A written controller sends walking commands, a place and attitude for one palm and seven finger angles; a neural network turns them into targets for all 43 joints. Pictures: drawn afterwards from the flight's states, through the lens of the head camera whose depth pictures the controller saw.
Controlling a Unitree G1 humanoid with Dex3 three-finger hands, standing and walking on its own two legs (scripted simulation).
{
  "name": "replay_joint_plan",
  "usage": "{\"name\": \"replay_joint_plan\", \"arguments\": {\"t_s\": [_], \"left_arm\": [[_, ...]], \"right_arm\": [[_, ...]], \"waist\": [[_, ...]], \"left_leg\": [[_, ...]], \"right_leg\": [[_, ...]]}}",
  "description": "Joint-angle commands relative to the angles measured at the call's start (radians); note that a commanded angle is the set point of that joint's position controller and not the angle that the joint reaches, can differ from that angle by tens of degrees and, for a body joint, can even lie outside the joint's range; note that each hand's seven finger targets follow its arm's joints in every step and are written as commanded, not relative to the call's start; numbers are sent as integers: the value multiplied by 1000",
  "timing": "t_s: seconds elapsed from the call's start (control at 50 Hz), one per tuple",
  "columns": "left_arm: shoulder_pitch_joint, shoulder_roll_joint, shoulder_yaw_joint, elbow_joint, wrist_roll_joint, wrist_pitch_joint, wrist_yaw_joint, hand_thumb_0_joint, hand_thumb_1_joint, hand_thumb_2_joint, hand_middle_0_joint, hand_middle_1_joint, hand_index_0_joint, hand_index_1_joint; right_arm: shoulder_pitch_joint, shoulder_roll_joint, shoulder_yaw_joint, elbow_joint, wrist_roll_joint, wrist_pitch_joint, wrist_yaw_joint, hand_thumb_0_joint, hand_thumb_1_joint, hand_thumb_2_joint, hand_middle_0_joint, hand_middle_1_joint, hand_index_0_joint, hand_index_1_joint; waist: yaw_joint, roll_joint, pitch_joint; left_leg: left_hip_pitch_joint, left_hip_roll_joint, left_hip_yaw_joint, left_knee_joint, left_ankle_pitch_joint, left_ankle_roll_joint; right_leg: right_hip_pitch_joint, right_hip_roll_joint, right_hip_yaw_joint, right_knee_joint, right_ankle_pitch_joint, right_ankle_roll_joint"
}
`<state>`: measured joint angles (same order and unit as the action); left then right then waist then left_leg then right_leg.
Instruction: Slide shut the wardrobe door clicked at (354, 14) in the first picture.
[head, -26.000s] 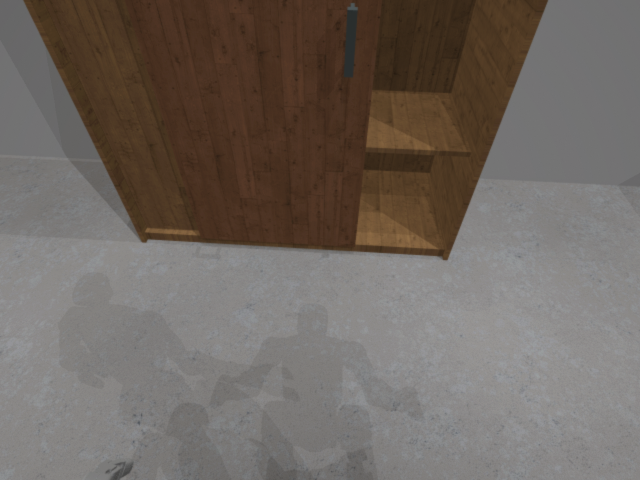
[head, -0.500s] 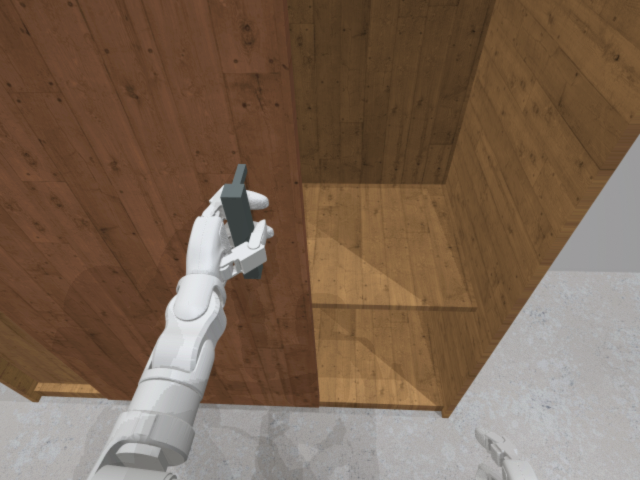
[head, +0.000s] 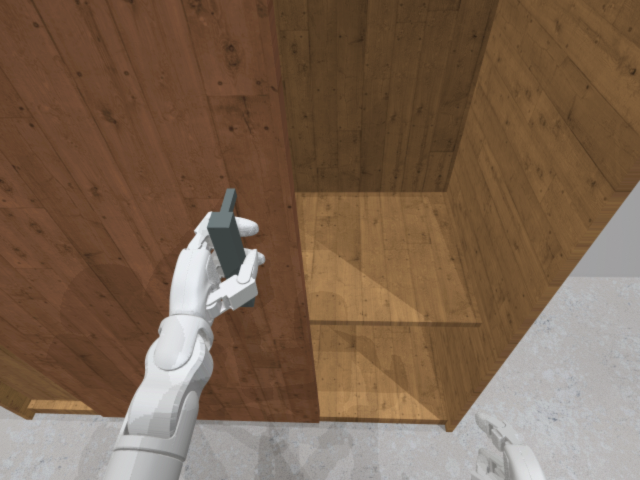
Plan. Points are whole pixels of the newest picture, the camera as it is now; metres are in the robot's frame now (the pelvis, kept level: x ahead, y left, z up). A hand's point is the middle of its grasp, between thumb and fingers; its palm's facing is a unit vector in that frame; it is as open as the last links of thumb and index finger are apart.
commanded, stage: tug the door sideways, standing still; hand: left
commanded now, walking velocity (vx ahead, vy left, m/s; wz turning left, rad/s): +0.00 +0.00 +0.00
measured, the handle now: (238, 250) +0.37 +0.12 +0.10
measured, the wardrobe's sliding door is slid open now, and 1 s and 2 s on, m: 0.37 0.31 0.19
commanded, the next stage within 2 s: step sideways, sliding the door along in 0.64 s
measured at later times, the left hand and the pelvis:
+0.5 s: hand (261, 280) +0.32 +0.08 +0.11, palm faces +0.03 -1.00 -0.04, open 5.9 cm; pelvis -0.02 +0.01 -0.01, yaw +5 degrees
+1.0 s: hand (292, 279) +0.32 +0.05 +0.11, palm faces -0.12 -0.97 -0.21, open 6.4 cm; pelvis -0.06 -0.01 -0.01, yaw +1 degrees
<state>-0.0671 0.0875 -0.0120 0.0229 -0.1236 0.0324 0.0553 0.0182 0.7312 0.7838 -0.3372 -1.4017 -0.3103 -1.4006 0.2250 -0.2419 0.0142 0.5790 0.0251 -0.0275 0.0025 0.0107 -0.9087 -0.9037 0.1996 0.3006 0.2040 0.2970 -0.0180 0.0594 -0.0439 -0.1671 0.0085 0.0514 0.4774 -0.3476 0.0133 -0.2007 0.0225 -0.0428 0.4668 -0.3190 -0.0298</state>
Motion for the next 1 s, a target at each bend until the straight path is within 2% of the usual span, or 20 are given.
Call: {"name": "replay_joint_plan", "arguments": {"t_s": [0.0, 0.06, 0.1, 0.18, 0.22, 0.3, 0.4, 0.44, 0.5, 0.6, 0.7, 0.72, 0.74, 0.76, 0.78, 0.8, 0.86, 0.9, 0.94, 0.98], "left_arm": [[-381, -2, -88, -250, 14, -65, 3, 0, 900, 900, -450, -1400, -450, -1400], [-373, -56, -146, -258, 22, -49, 7, 0, 900, 900, -450, -1400, -450, -1400], [-422, -71, -183, -270, 30, -52, 6, 0, 900, 900, -450, -1400, -450, -1400], [-477, -126, -255, -212, 41, -84, 10, 0, 900, 900, -450, -1400, -450, -1400], [-501, -162, -287, -185, 41, -104, 12, 0, 900, 900, -450, -1400, -450, -1400], [-530, -190, -323, -184, 48, -92, 7, 0, 900, 900, -450, -1400, -450, -1400], [-623, -264, -389, -106, 58, -115, 29, 0, 900, 900, -450, -1400, -450, -1400], [-651, -270, -398, -105, 67, -125, 40, 0, 900, 900, -450, -1400, -450, -1400], [-686, -275, -405, -91, 75, -128, 52, 0, 900, 900, -450, -1400, -450, -1400], [-737, -301, -406, -4, 73, -137, 80, 0, 900, 900, -450, -1400, -450, -1400], [-813, -324, -416, 35, 81, -153, 110, 0, 900, 900, -450, -1400, -450, -1400], [-919, -290, -393, 25, 82, -158, 121, 0, 900, 900, -450, -1400, -450, -1400], [-1007, 234, -22, -37, 111, -216, 117, 0, 900, 900, -450, -1400, -450, -1400], [-985, 93, -135, -19, 104, -233, 82, 0, 900, 900, -450, -1400, -450, -1400], [-997, 109, -121, 11, 98, -245, 74, 0, 900, 900, -450, -1400, -450, -1400], [-975, 36, -165, 30, 90, -248, 54, 0, 900, 900, -450, -1400, -450, -1400], [-912, 23, -158, 137, 89, -236, 31, 0, 900, 900, -450, -1400, -450, -1400], [-909, 28, -152, 160, 83, -222, 22, 0, 900, 900, -450, -1400, -450, -1400], [-910, 31, -149, 168, 82, -212, 16, 0, 900, 900, -450, -1400, -450, -1400], [-904, 62, -120, 152, 81, -207, 14, 0, 900, 900, -450, -1400, -450, -1400]], "right_arm": [[-76, -84, -37, -115, -10, -39, -13, 0, -900, -900, 200, 300, 200, 300], [-60, -76, -39, -112, -14, -31, -11, 0, -900, -900, 200, 300, 200, 300], [-66, -73, -36, -109, -14, -30, -7, 0, -900, -900, 200, 300, 200, 300], [-99, -66, -28, -102, -11, -34, -2, 0, -900, -900, 200, 300, 200, 300], [-103, -61, -28, -99, -11, -40, 0, 0, -900, -900, 200, 300, 200, 300], [-73, -62, -29, -100, -16, -36, 11, 0, -900, -900, 200, 300, 200, 300], [-90, -53, -28, -94, -13, -45, 21, 0, -900, -900, 200, 300, 200, 300], [-80, -51, -27, -90, -14, -49, 27, 0, -900, -900, 200, 300, 200, 300], [-67, -53, -31, -81, -14, -44, 36, 0, -900, -900, 200, 300, 200, 300], [-63, -54, -31, -73, -15, -42, 40, 0, -900, -900, 200, 300, 200, 300], [-61, -51, -35, -62, -12, -42, 47, 0, -900, -900, 200, 300, 200, 300], [-56, -56, -34, -51, -12, -42, 43, 0, -900, -900, 200, 300, 200, 300], [-103, -101, -38, -71, -16, -23, -11, 0, -900, -900, 200, 300, 200, 300], [-136, -65, -27, -71, -16, -11, -31, 0, -900, -900, 200, 300, 200, 300], [-139, -65, -27, -70, -11, -9, -44, 0, -900, -900, 200, 300, 200, 300], [-162, -54, -24, -74, -13, -8, -53, 0, -900, -900, 200, 300, 200, 300], [-151, -60, -32, -62, -17, 12, -71, 0, -900, -900, 200, 300, 200, 300], [-141, -62, -36, -57, -20, 26, -78, 0, -900, -900, 200, 300, 200, 300], [-139, -63, -37, -59, -19, 38, -80, 0, -900, -900, 200, 300, 200, 300], [-131, -72, -42, -66, -14, 49, -81, 0, -900, -900, 200, 300, 200, 300]], "waist": [[-28, -90, -249], [-28, -94, -335], [-34, -81, -346], [-42, -72, -269], [-52, -83, -244], [-45, -63, -329], [-65, -108, -267], [-60, -57, -296], [-59, -48, -330], [-64, -114, -305], [-65, -54, -299], [-79, -59, -307], [-8, -48, -339], [-23, -100, -324], [-25, -97, -314], [-27, -68, -301], [-28, 5, -224], [-32, 42, -188], [-30, 52, -160], [-23, 28, -182]], "left_leg": [[114, 9, -44, 55, 665, 12], [145, 5, -49, 86, 781, 13], [162, 5, -63, 86, 771, 14], [138, 8, -86, 64, 586, 7], [130, 9, -92, 66, 560, 9], [175, 21, -112, 112, 814, 11], [114, 19, -126, 94, 600, 8], [137, 20, -137, 101, 643, 2], [158, 29, -154, 113, 694, -10], [97, 23, -147, 101, 562, -6], [94, 21, -151, 98, 504, -15], [96, 18, -155, 95, 470, -16], [59, 77, -157, 33, 356, 33], [69, 66, -140, 12, 320, 39], [61, 81, -146, 5, 296, 44], [71, 107, -169, -2, 312, 48], [101, 211, -278, -24, 334, 89], [161, 286, -378, -53, 350, 138], [172, 313, -378, -29, 416, 162], [152, 293, -304, 58, 503, 144]], "right_leg": [[80, -22, 5, 35, 709, 10], [107, -34, -1, 67, 831, 18], [83, -34, -7, 70, 773, 14], [-8, -24, -16, 49, 522, 3], [-28, -21, -18, 51, 495, 1], [-20, -26, -23, 97, 626, 6], [-80, -18, -33, 90, 452, 2], [-95, -18, -32, 103, 444, -3], [-112, -15, -36, 118, 427, -5], [-122, -6, -40, 113, 372, -3], [-159, -2, -39, 117, 311, -7], [-163, -1, -37, 111, 303, -7], [-18, -75, 48, 75, 266, 0], [25, -79, 42, 59, 287, 6], [16, -77, 38, 67, 270, 2], [-1, -67, 28, 86, 252, 7], [-114, -31, 14, 188, 106, 7], [-216, -11, 20, 253, -95, 2], [-230, -15, 35, 239, -152, -4], [-133, -11, 27, 136, -68, -13]]}}
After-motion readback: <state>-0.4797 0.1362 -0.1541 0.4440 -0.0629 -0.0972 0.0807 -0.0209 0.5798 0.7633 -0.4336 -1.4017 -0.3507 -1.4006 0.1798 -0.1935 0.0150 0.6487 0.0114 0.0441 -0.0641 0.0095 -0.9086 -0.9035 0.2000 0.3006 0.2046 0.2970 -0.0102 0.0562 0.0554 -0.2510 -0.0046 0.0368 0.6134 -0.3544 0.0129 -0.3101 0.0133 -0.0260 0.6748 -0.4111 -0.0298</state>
